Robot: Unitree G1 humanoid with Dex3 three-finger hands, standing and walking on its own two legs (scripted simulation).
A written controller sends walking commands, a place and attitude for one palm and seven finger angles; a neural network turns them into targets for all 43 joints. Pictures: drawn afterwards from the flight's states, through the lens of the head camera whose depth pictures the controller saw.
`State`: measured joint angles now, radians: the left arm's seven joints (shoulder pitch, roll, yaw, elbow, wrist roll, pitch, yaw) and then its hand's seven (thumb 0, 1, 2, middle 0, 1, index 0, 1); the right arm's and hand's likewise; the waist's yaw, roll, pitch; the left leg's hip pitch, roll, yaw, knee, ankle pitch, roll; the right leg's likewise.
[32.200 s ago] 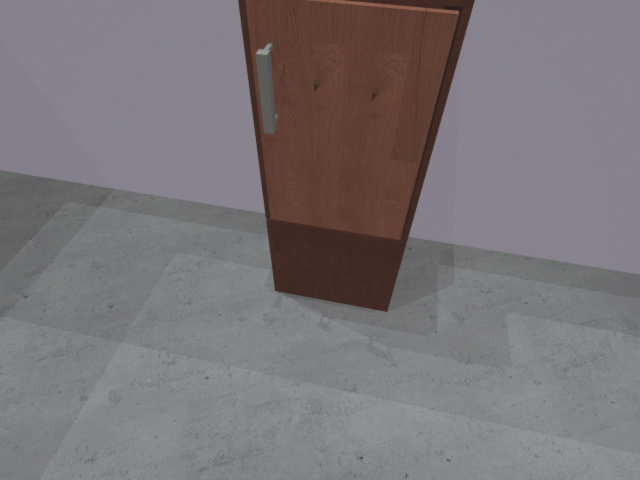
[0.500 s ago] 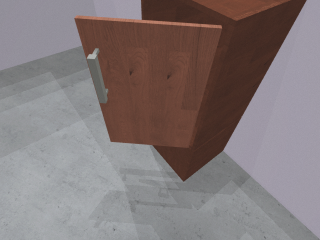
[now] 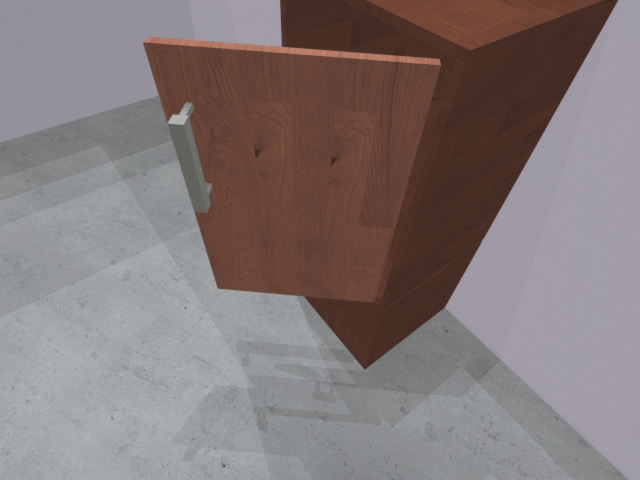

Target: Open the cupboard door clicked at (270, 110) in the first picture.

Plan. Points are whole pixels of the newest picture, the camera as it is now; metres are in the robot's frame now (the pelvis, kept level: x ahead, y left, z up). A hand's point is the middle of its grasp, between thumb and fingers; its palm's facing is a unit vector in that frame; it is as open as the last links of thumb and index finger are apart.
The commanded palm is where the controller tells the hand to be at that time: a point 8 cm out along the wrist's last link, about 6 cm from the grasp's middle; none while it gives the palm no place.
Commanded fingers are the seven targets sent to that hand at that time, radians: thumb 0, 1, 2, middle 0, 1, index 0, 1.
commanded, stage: look again from close up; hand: left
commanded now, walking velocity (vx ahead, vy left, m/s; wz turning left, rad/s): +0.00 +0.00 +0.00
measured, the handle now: (195, 160) +0.55 +0.24 +0.08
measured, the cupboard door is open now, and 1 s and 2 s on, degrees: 48 48 48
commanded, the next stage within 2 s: raise the hand with hooked fingers in 0.04 s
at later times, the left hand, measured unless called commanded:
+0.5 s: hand (174, 453) +0.16 +0.18 -0.04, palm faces -0.03 -1.00 -0.04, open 8.3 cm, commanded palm +0.12 +0.25 -0.03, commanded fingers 0.00 0.46 0.71 -0.23 -0.58 -0.23 -0.58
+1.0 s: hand (122, 420) +0.18 +0.23 +0.01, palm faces +0.01 -1.00 -0.06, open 11.2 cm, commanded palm +0.15 +0.28 +0.02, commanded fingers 0.00 -0.13 0.46 -0.27 -0.96 -0.27 -0.96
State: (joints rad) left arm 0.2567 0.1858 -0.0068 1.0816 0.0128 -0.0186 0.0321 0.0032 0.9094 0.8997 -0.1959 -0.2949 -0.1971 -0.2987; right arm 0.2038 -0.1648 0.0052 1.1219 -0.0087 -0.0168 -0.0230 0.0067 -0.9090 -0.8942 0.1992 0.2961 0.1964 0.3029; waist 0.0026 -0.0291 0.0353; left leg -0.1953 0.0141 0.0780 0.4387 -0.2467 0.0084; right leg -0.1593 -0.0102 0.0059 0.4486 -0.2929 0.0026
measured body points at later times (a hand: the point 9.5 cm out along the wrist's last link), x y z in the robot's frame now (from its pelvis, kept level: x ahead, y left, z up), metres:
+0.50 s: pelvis -0.04 -0.02 -0.07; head +0.00 -0.01 +0.38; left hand +0.15 +0.24 -0.03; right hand +0.19 -0.27 -0.11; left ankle -0.01 +0.11 -0.74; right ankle -0.03 -0.12 -0.74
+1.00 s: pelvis -0.05 -0.01 -0.05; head -0.01 -0.01 +0.40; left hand +0.17 +0.29 +0.02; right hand +0.10 -0.25 -0.14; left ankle -0.01 +0.11 -0.74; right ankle -0.03 -0.12 -0.74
